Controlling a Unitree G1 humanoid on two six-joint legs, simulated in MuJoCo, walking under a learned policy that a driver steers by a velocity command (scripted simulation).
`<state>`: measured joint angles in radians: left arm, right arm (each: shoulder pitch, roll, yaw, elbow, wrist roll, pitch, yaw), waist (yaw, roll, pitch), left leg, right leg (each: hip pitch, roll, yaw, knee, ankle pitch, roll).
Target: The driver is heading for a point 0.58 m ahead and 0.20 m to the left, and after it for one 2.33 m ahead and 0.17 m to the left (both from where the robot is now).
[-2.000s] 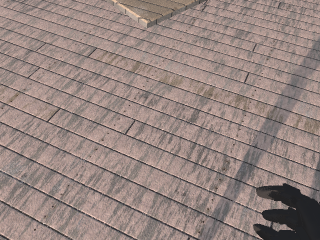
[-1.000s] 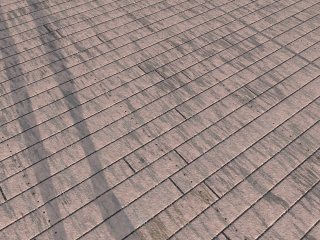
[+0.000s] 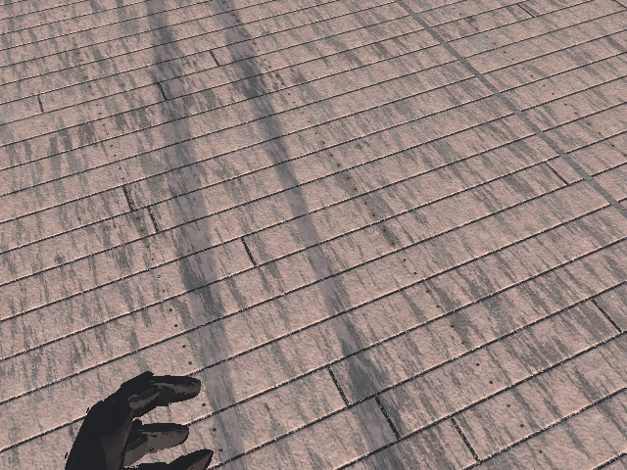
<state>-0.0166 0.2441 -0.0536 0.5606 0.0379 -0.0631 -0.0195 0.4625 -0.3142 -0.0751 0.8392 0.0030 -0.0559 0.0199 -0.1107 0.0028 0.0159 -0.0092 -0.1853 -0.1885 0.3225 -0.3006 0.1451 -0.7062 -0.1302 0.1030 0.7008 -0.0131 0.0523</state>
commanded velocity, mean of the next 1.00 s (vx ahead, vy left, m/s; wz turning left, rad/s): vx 1.00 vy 0.00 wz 0.43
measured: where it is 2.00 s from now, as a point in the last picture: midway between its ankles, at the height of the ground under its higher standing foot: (174, 95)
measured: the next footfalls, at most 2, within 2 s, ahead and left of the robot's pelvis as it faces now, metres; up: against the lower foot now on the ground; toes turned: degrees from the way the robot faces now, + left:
right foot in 0.10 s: +0.31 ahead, -0.18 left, +0.00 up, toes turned +10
left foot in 0.56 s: +0.64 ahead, +0.12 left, +0.00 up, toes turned +35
